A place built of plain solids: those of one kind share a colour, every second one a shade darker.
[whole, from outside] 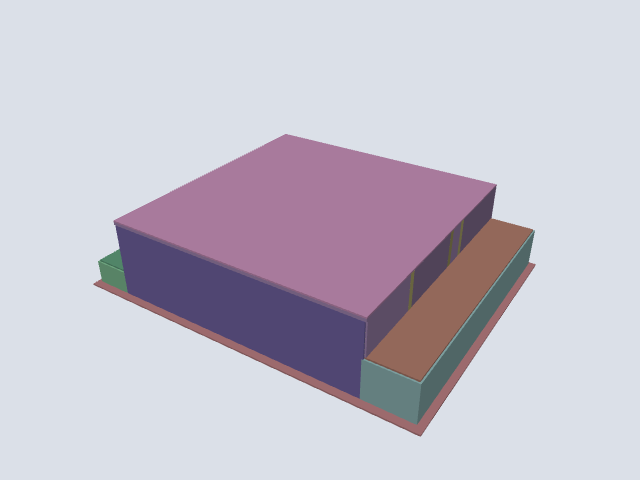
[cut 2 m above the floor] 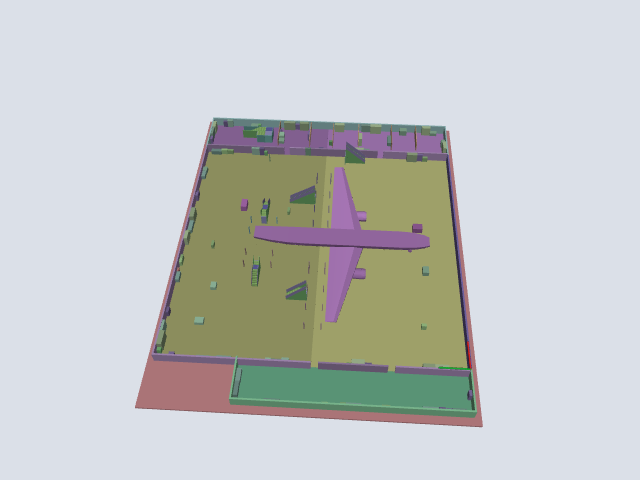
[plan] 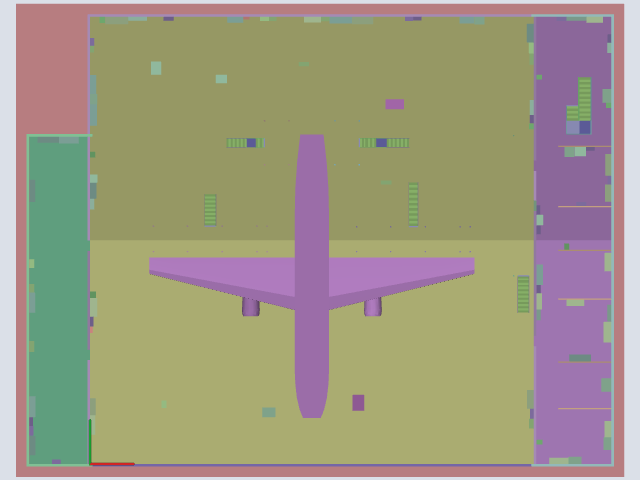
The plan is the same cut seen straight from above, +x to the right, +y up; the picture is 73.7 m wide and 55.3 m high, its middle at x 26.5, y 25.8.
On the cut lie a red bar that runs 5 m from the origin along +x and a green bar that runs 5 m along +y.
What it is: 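A hangar bay with a two-storey annex on one side and a workshop on the other, with a narrow-body airliner in dock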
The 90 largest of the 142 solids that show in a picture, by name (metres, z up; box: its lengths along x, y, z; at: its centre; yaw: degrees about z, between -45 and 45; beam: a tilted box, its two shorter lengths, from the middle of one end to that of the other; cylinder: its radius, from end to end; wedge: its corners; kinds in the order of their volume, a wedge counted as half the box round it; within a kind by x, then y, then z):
{
 "floor_site_1": {"box": [70.07, 54.52, 0.3], "at": [26.52, 25.76, -0.45]},
 "roof_bay_1": {"box": [51.73, 52.12, 0.3], "at": [25.57, 25.76, 15.41]},
 "floor_bay_1": {"box": [25.57, 25.76, 0.3], "at": [12.78, 12.88, -0.15]},
 "floor_bay_2": {"box": [25.57, 25.76, 0.3], "at": [12.78, 38.64, -0.15]},
 "floor_bay_3": {"box": [25.57, 25.76, 0.3], "at": [38.35, 12.88, -0.15]},
 "floor_bay_4": {"box": [25.57, 25.76, 0.3], "at": [38.35, 38.64, -0.15]},
 "wall_bay_1": {"box": [0.3, 11.97, 15.26], "at": [-0.15, 5.98, 7.63]},
 "wall_bay_2": {"box": [0.3, 11.37, 15.26], "at": [-0.15, 18.85, 7.63]},
 "wall_bay_3": {"box": [0.3, 25.79, 15.26], "at": [-0.15, 38.63, 7.63]},
 "wall_bay_4": {"box": [51.73, 0.3, 0.6], "at": [25.57, -0.15, 14.96]},
 "wall_bay_5": {"box": [51.73, 0.3, 15.26], "at": [25.57, 51.67, 7.63]},
 "wall_bay_6": {"box": [0.3, 13.57, 15.26], "at": [51.28, 6.79, 7.63]},
 "wall_bay_7": {"box": [0.3, 14.38, 15.26], "at": [51.28, 21.96, 7.63]},
 "wall_bay_8": {"box": [0.3, 3.4, 15.26], "at": [51.28, 32.05, 7.63]},
 "wall_bay_9": {"box": [0.3, 16.57, 15.26], "at": [51.28, 43.23, 7.63]},
 "aircraft_1": {"wedge": [[6.84, 21.9, 3.19], [6.84, 22.37, 3.38], [6.84, 23.78, 3.24], [6.84, 23.78, 3.27], [24.48, 17.51, 1.89], [24.48, 19.08, 2.71], [24.48, 23.78, 2.11], [24.48, 23.78, 2.24]]},
 "aircraft_2": {"wedge": [[6.84, 21.9, 3.19], [6.84, 21.9, 3.25], [6.84, 21.92, 3.3], [6.84, 22.37, 3.38], [24.48, 17.51, 1.89], [24.48, 17.51, 2.14], [24.48, 17.53, 2.34], [24.48, 19.08, 2.71]]},
 "aircraft_3": {"wedge": [[23.59, 10.81, 3.33], [23.59, 19.86, 3.33], [23.79, 10.81, 2.47], [23.79, 19.86, 2.47], [24.33, 10.81, 1.78], [24.33, 19.86, 1.78], [25.13, 10.81, 1.4], [25.13, 19.86, 1.4], [26.0, 10.81, 1.4], [26.0, 19.86, 1.4], [26.8, 10.81, 1.78], [26.8, 19.86, 1.78], [27.34, 10.81, 2.47], [27.34, 19.86, 2.47], [27.54, 10.81, 3.33], [27.54, 19.86, 3.33]]},
 "aircraft_4": {"wedge": [[23.59, 10.81, 3.33], [23.65, 9.24, 3.31], [23.79, 10.81, 2.47], [23.84, 9.24, 2.47], [24.33, 10.81, 1.78], [24.37, 9.24, 1.81], [25.13, 10.81, 1.4], [25.14, 9.24, 1.44], [25.99, 9.24, 1.44], [26.0, 10.81, 1.4], [26.76, 9.24, 1.81], [26.8, 10.81, 1.78], [27.29, 9.24, 2.47], [27.34, 10.81, 2.47], [27.48, 9.24, 3.31], [27.54, 10.81, 3.33]]},
 "aircraft_5": {"wedge": [[23.59, 19.86, 3.33], [23.59, 28.51, 3.33], [23.79, 19.86, 2.47], [23.79, 28.51, 2.47], [24.33, 19.86, 1.78], [24.33, 28.51, 1.78], [25.13, 19.86, 1.4], [25.13, 28.51, 1.4], [26.0, 19.86, 1.4], [26.0, 28.51, 1.4], [26.8, 19.86, 1.78], [26.8, 28.51, 1.78], [27.34, 19.86, 2.47], [27.34, 28.51, 2.47], [27.54, 19.86, 3.33], [27.54, 28.51, 3.33]]},
 "aircraft_6": {"wedge": [[23.59, 28.51, 3.33], [23.65, 31.66, 3.38], [23.79, 28.51, 2.47], [23.84, 31.66, 2.55], [24.33, 28.51, 1.78], [24.37, 31.66, 1.89], [25.13, 28.51, 1.4], [25.14, 31.66, 1.52], [25.99, 31.66, 1.52], [26.0, 28.51, 1.4], [26.76, 31.66, 1.89], [26.8, 28.51, 1.78], [27.29, 31.66, 2.55], [27.34, 28.51, 2.47], [27.48, 31.66, 3.38], [27.54, 28.51, 3.33]]},
 "aircraft_7": {"wedge": [[23.65, 9.24, 3.31], [23.83, 7.66, 3.27], [23.84, 9.24, 2.47], [24.0, 7.66, 2.51], [24.37, 9.24, 1.81], [24.48, 7.66, 1.91], [25.14, 9.24, 1.44], [25.18, 7.66, 1.57], [25.95, 7.66, 1.57], [25.99, 9.24, 1.44], [26.65, 7.66, 1.91], [26.76, 9.24, 1.81], [27.13, 7.66, 2.51], [27.29, 9.24, 2.47], [27.3, 7.66, 3.27], [27.48, 9.24, 3.31]]},
 "aircraft_8": {"wedge": [[23.65, 31.66, 3.38], [23.84, 31.66, 2.55], [23.87, 34.8, 3.58], [24.03, 34.8, 2.84], [24.37, 31.66, 1.89], [24.51, 34.8, 2.25], [25.14, 31.66, 1.52], [25.19, 34.8, 1.93], [25.94, 34.8, 1.93], [25.99, 31.66, 1.52], [26.62, 34.8, 2.25], [26.76, 31.66, 1.89], [27.1, 34.8, 2.84], [27.26, 34.8, 3.58], [27.29, 31.66, 2.55], [27.48, 31.66, 3.38]]},
 "aircraft_9": {"wedge": [[23.83, 7.66, 3.27], [24.0, 7.66, 2.51], [24.14, 6.29, 3.21], [24.28, 6.29, 2.59], [24.48, 7.66, 1.91], [24.68, 6.29, 2.09], [25.18, 7.66, 1.57], [25.25, 6.29, 1.82], [25.88, 6.29, 1.82], [25.95, 7.66, 1.57], [26.45, 6.29, 2.09], [26.65, 7.66, 1.91], [26.85, 6.29, 2.59], [26.99, 6.29, 3.21], [27.13, 7.66, 2.51], [27.3, 7.66, 3.27]]},
 "aircraft_10": {"wedge": [[23.87, 34.8, 3.58], [24.03, 34.8, 2.84], [24.22, 37.95, 3.92], [24.36, 37.95, 3.33], [24.51, 34.8, 2.25], [24.73, 37.95, 2.87], [25.19, 34.8, 1.93], [25.27, 37.95, 2.61], [25.86, 37.95, 2.61], [25.94, 34.8, 1.93], [26.4, 37.95, 2.87], [26.62, 34.8, 2.25], [26.77, 37.95, 3.33], [26.91, 37.95, 3.92], [27.1, 34.8, 2.84], [27.26, 34.8, 3.58]]},
 "aircraft_11": {"wedge": [[24.14, 6.29, 3.21], [24.28, 6.29, 2.59], [24.54, 5.3, 3.13], [24.64, 5.3, 2.68], [24.68, 6.29, 2.09], [24.92, 5.3, 2.32], [25.25, 6.29, 1.82], [25.34, 5.3, 2.13], [25.79, 5.3, 2.13], [25.88, 6.29, 1.82], [26.21, 5.3, 2.32], [26.45, 6.29, 2.09], [26.49, 5.3, 2.68], [26.59, 5.3, 3.13], [26.85, 6.29, 2.59], [26.99, 6.29, 3.21]]},
 "aircraft_12": {"wedge": [[26.65, 17.51, 1.89], [26.65, 19.08, 2.71], [26.65, 23.78, 2.11], [26.65, 23.78, 2.24], [44.29, 21.9, 3.19], [44.29, 22.37, 3.38], [44.29, 23.78, 3.24], [44.29, 23.78, 3.27]]},
 "aircraft_13": {"wedge": [[26.65, 17.51, 1.89], [26.65, 17.51, 2.14], [26.65, 17.53, 2.34], [26.65, 19.08, 2.71], [44.29, 21.9, 3.19], [44.29, 21.9, 3.25], [44.29, 21.92, 3.3], [44.29, 22.37, 3.38]]},
 "door_bay_1": {"box": [51.13, 0.3, 14.66], "at": [25.57, -0.15, 7.33]},
 "wall_annex_1": {"box": [9.53, 0.3, 7.8], "at": [55.59, -0.15, 3.9]},
 "wall_annex_2": {"box": [9.53, 0.3, 7.8], "at": [55.59, 51.67, 3.9]},
 "wall_annex_3": {"box": [0.3, 51.52, 7.8], "at": [60.21, 25.76, 3.9]},
 "floor_annex_ground_1": {"box": [8.93, 25.76, 0.3], "at": [55.59, 12.88, -0.15]},
 "floor_annex_ground_2": {"box": [8.93, 25.76, 0.3], "at": [55.59, 38.64, -0.15]},
 "roof_annex_1": {"box": [8.93, 51.52, 0.3], "at": [55.59, 25.76, 7.95]},
 "floor_shop_ground_1": {"box": [7.01, 37.7, 0.3], "at": [-3.5, 18.85, -0.15]},
 "roof_shop_1": {"box": [7.01, 37.7, 0.3], "at": [-3.5, 18.85, 4.76]},
 "wall_shop_1": {"box": [0.3, 37.7, 4.61], "at": [-7.16, 18.85, 2.31]},
 "wall_shop_2": {"box": [7.61, 0.3, 4.61], "at": [-3.5, -0.15, 2.31]},
 "wall_shop_3": {"box": [7.61, 0.3, 4.61], "at": [-3.5, 37.85, 2.31]},
 "rack_1": {"box": [0.61, 2.26, 2.14], "at": [0.3, 4.48, 1.07]},
 "rack_2": {"box": [0.67, 1.95, 2.55], "at": [0.33, 6.58, 1.27]},
 "rack_3": {"box": [0.84, 2.15, 2.01], "at": [0.42, 18.04, 1.0]},
 "rack_4": {"box": [2.67, 0.86, 2.54], "at": [3.08, 51.09, 1.27]},
 "rack_5": {"box": [1.97, 0.66, 2.33], "at": [25.63, 51.19, 1.17]},
 "rack_6": {"box": [2.46, 0.86, 2.17], "at": [31.42, 51.09, 1.08]},
 "rack_7": {"box": [0.77, 2.16, 2.38], "at": [50.75, 7.45, 1.19]},
 "rack_8": {"box": [0.66, 1.88, 2.05], "at": [51.76, 18.73, 1.02]},
 "rack_9": {"box": [2.23, 0.71, 2.39], "at": [54.03, 0.35, 1.2]},
 "rack_10": {"box": [2.05, 0.72, 2.45], "at": [55.91, 18.56, 1.23]},
 "rack_11": {"box": [1.89, 0.68, 2.49], "at": [58.16, 51.18, 1.25]},
 "rack_12": {"box": [0.9, 2.42, 2.24], "at": [59.61, 15.19, 1.12]},
 "rack_13": {"box": [0.79, 1.87, 2.16], "at": [59.67, 4.02, 1.08]},
 "rack_14": {"box": [0.79, 2.14, 2.5], "at": [59.67, 23.28, 1.25]},
 "rack_15": {"box": [0.73, 1.99, 2.07], "at": [59.7, 31.19, 1.03]},
 "rack_16": {"box": [0.71, 2.52, 2.38], "at": [59.71, 34.46, 1.19]},
 "wall_part_annex_ground_1": {"box": [6.12, 0.15, 3.6], "at": [57.0, 6.37, 1.8]},
 "wall_part_annex_ground_2": {"box": [6.12, 0.15, 3.6], "at": [57.0, 11.72, 1.8]},
 "wall_part_annex_ground_3": {"box": [6.12, 0.15, 3.6], "at": [57.0, 19.0, 1.8]},
 "wall_part_annex_ground_4": {"box": [6.12, 0.15, 3.6], "at": [57.0, 24.61, 1.8]},
 "wall_part_annex_ground_5": {"box": [6.12, 0.15, 3.6], "at": [57.0, 29.65, 1.8]},
 "wall_part_annex_ground_6": {"box": [6.12, 0.15, 3.6], "at": [57.0, 36.59, 1.8]},
 "bench_1": {"box": [0.7, 2.58, 0.91], "at": [-6.66, 31.46, 0.46]},
 "bench_2": {"box": [0.73, 2.4, 0.94], "at": [-6.65, 6.59, 0.47]},
 "bench_3": {"box": [2.47, 0.71, 0.9], "at": [-4.8, 37.35, 0.45]},
 "bench_4": {"box": [2.27, 0.79, 0.89], "at": [-2.43, 37.31, 0.45]},
 "bench_5": {"box": [0.82, 2.47, 0.91], "at": [0.41, 40.21, 0.46]},
 "bench_6": {"box": [2.59, 0.79, 0.92], "at": [28.89, 51.13, 0.46]},
 "bench_7": {"box": [0.82, 2.18, 0.94], "at": [50.72, 49.63, 0.47]},
 "bench_8": {"box": [0.75, 2.37, 0.91], "at": [51.8, 21.81, 0.46]},
 "bench_9": {"box": [2.52, 0.82, 0.91], "at": [56.46, 12.21, 0.46]},
 "wall_bay_lintel_1": {"box": [0.3, 1.2, 13.06], "at": [51.28, 14.17, 8.73]},
 "wall_bay_lintel_2": {"box": [0.3, 1.2, 9.16], "at": [51.28, 29.75, 10.68]},
 "wall_bay_lintel_3": {"box": [0.3, 1.2, 13.06], "at": [51.28, 34.35, 8.73]},
 "floor_l1a_1": {"box": [1.03, 1.01, 2.42], "at": [18.58, 37.0, 1.16]},
 "floor_l1a_2": {"box": [1.23, 0.99, 2.02], "at": [33.57, 37.0, 0.96]},
 "floor_l1a_3": {"box": [1.28, 1.5, 2.9], "at": [57.04, 38.8, 1.4]},
 "crate_1": {"box": [1.53, 1.12, 0.96], "at": [20.62, 5.95, 0.48]},
 "crate_2": {"box": [1.48, 0.84, 1.21], "at": [55.88, 0.42, 0.6]},
 "crate_3": {"box": [1.32, 1.08, 1.28], "at": [56.49, 35.98, 0.64]},
 "crate_4": {"box": [1.15, 1.58, 1.25], "at": [59.49, 9.09, 0.62]},
 "crate_5": {"box": [1.02, 1.59, 0.97], "at": [59.55, 42.41, 0.48]},
 "floor_1": {"box": [1.44, 1.5, 2.9], "at": [55.68, 38.8, 1.4]},
 "cart_1": {"box": [1.36, 1.84, 1.14], "at": [30.91, 7.06, 0.57]},
 "cart_2": {"box": [2.12, 1.17, 1.29], "at": [35.12, 41.44, 0.65]},
 "lockers_1": {"box": [2.15, 0.45, 1.93], "at": [5.49, 51.3, 0.96]},
 "lockers_2": {"box": [2.32, 0.47, 1.93], "at": [56.06, 51.29, 0.96]},
 "lockers_3": {"box": [0.46, 1.96, 1.84], "at": [59.83, 17.38, 0.92]},
 "wall_1": {"box": [0.16, 5.03, 4.9], "at": [56.32, 42.06, 2.4]},
 "wall_stair_1": {"box": [0.1, 5.03, 6.35], "at": [57.73, 42.06, 3.12]}
}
